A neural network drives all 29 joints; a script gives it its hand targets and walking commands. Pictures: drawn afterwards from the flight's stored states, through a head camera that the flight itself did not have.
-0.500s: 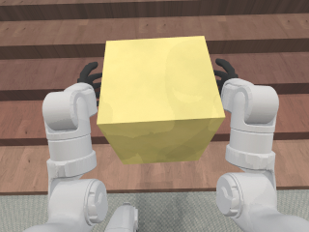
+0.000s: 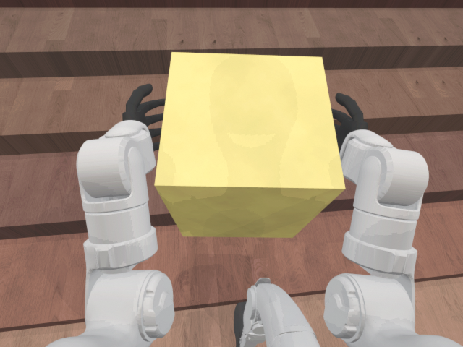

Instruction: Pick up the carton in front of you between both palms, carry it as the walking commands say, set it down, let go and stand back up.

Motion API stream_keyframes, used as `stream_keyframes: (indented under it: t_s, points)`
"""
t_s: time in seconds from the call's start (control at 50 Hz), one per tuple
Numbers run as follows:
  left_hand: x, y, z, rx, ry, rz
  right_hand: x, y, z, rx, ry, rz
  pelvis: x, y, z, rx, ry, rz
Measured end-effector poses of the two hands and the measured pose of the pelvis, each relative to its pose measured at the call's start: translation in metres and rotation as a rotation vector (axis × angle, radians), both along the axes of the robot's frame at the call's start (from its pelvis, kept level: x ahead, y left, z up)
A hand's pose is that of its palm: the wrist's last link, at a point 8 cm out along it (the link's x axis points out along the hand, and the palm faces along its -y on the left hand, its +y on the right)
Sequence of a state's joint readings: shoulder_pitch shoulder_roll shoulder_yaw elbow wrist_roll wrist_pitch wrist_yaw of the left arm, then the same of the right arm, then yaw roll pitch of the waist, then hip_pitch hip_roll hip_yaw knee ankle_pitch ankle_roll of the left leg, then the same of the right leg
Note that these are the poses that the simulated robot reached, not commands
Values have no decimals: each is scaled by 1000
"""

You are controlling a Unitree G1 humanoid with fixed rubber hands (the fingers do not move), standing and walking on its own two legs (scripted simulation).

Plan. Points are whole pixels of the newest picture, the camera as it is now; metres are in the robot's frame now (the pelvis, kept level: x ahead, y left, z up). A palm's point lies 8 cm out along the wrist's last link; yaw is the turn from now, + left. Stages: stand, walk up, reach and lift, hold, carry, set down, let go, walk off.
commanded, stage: carry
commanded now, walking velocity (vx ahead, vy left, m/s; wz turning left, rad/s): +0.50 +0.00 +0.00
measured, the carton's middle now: (242, 160) +0.41 -0.03 +0.07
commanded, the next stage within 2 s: none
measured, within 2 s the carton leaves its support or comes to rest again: neither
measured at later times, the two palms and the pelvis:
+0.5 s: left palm out of the picture +0.77 +0.14 +0.36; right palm out of the picture +0.73 -0.16 +0.34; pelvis +0.36 +0.02 +0.17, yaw +1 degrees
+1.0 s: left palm out of the picture +1.01 +0.18 +0.43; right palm out of the picture +1.07 -0.11 +0.44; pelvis +0.65 -0.04 +0.30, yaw +1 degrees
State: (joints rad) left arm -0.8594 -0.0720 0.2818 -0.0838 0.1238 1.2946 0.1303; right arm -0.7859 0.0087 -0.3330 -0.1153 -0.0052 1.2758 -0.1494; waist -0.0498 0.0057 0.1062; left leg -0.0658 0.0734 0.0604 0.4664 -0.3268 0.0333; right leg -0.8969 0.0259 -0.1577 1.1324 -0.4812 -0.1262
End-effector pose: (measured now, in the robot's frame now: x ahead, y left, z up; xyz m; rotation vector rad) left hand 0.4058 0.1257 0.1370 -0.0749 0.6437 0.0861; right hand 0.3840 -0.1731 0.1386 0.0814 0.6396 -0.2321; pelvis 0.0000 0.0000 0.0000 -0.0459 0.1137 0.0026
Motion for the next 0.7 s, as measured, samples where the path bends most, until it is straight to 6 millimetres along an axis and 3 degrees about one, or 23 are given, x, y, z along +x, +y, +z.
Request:
stream_keyframes:
  t_s: [0.06, 0.14, 0.22, 0.32, 0.38, 0.44, 0.52, 0.58, 0.64, 0.7]
  points:
    - [33, 20, 13, 44, 20, 73, 62, 18, 11, 20, 20, 88, 38, -10, 23, -20, -5, -11]
    - [60, 53, 41, 21, 49, 188, 125, 55, 48, 20, 47, 184, 90, -22, 66, 9, -8, 2]
    - [104, 81, 93, 18, -10, 273, 193, 87, 99, 20, -14, 270, 150, -27, 94, 58, -15, 27]
    - [190, 96, 159, 54, -67, 267, 275, 101, 153, 15, -75, 292, 233, -15, 107, 83, -16, 24]
    - [254, 85, 182, 49, -36, 189, 315, 86, 174, -13, -42, 230, 285, -2, 118, 103, -27, 28]
    - [315, 52, 200, 61, 29, 56, 337, 51, 190, -54, 29, 125, 322, 11, 142, 87, -38, 22]
    - [375, 3, 226, 68, 94, -79, 353, 6, 211, -26, 99, 10, 366, 23, 184, 56, -40, 4]
    - [418, -23, 251, 47, 87, -129, 376, -16, 237, -24, 93, -55, 399, 26, 206, 22, -39, -12]
    - [460, -36, 273, 11, 55, -139, 412, -27, 264, -46, 62, -80, 435, 21, 215, 10, -37, -16]
    - [499, -34, 287, -4, 36, -115, 458, -28, 283, -57, 43, -61, 478, 11, 218, 11, -42, -11]
